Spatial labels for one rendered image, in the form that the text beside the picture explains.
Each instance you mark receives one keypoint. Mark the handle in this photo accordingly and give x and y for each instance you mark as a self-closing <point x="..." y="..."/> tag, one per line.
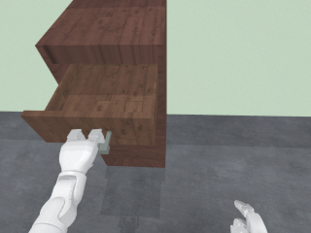
<point x="103" y="148"/>

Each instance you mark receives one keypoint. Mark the cabinet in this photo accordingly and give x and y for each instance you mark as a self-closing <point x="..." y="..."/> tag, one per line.
<point x="115" y="32"/>

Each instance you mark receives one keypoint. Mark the robot left forearm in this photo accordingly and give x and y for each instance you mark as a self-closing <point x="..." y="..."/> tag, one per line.
<point x="61" y="209"/>

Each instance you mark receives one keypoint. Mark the robot right hand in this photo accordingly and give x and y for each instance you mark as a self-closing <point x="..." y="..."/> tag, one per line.
<point x="253" y="223"/>

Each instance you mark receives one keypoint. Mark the drawer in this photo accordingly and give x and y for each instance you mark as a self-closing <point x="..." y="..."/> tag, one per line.
<point x="116" y="97"/>

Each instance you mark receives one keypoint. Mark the robot left hand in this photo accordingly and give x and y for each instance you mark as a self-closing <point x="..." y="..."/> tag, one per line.
<point x="78" y="153"/>

